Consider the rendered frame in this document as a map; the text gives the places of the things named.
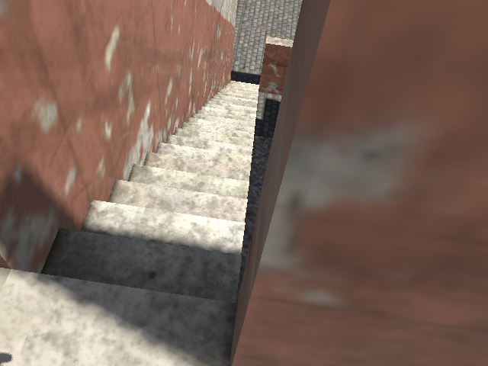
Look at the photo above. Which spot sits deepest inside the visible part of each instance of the stairs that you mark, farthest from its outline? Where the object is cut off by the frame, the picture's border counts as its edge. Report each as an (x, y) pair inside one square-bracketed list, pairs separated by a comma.
[(177, 224)]

